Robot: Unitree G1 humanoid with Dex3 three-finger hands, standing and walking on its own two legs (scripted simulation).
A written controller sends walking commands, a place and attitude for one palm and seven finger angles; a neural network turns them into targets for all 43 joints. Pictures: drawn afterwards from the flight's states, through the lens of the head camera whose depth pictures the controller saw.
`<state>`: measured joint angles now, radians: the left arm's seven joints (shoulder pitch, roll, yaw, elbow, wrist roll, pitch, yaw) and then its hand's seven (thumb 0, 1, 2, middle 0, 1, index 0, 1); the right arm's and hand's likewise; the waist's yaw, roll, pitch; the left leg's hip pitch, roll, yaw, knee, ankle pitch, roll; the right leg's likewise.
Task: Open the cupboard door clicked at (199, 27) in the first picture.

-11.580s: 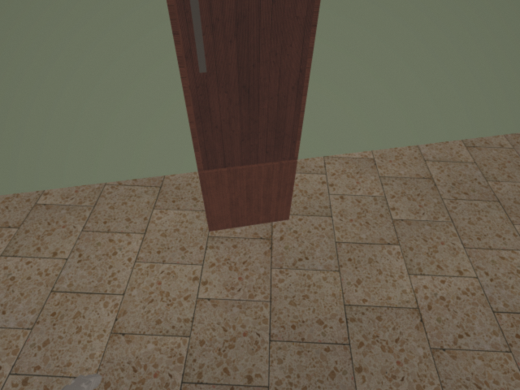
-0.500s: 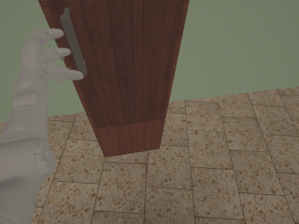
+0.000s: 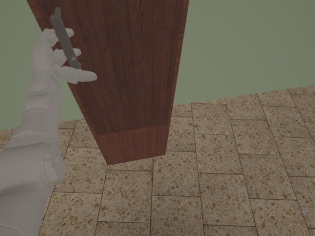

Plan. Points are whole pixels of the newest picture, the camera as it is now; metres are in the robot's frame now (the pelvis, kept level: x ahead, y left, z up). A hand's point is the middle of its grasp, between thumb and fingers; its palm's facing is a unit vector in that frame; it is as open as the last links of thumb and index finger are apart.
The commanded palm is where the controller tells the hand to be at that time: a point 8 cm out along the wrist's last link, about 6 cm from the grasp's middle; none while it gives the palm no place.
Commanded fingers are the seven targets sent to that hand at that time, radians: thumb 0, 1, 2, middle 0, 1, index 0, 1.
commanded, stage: slide the fingers in behind the handle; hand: left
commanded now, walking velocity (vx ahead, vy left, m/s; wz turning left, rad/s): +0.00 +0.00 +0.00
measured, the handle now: (69, 46) +0.57 +0.19 +0.16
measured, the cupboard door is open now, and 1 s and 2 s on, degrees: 0 0 11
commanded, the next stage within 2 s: close the thumb around the handle in 0.50 s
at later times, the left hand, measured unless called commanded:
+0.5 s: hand (77, 59) +0.51 +0.16 +0.17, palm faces +0.13 -0.99 +0.01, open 14.1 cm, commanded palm +0.47 +0.21 +0.16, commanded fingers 0.00 -0.50 0.30 -0.30 -1.20 -0.30 -1.20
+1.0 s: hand (77, 59) +0.51 +0.16 +0.17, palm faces +0.13 -0.99 +0.01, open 9.6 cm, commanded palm +0.47 +0.21 +0.16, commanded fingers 0.00 0.68 0.80 -0.38 -1.33 -0.38 -1.33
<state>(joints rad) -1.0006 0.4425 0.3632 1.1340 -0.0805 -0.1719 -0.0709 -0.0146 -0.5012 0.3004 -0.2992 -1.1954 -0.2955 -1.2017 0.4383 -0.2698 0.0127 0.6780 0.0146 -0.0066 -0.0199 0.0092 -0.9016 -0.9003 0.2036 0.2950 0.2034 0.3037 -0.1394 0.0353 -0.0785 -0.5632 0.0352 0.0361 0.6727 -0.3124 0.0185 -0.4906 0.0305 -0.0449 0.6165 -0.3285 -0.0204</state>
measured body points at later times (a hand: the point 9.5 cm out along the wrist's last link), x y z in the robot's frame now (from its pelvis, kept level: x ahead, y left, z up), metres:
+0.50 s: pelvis +0.00 +0.00 +0.00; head +0.06 +0.00 +0.45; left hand +0.49 +0.22 +0.17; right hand +0.02 -0.27 -0.12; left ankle +0.01 +0.11 -0.72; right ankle -0.02 -0.11 -0.72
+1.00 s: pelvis +0.00 +0.00 +0.00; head +0.06 +0.00 +0.45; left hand +0.49 +0.22 +0.17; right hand +0.02 -0.26 -0.12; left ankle +0.01 +0.11 -0.72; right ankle -0.02 -0.11 -0.72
